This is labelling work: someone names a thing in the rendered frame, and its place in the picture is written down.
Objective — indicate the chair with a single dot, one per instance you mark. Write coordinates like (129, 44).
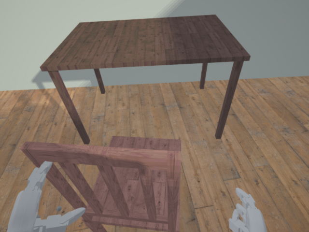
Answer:
(138, 184)

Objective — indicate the table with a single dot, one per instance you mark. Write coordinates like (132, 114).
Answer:
(146, 42)

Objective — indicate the robot left hand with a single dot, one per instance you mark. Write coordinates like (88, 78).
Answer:
(25, 210)

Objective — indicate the robot right hand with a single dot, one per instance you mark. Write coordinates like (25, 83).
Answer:
(252, 217)

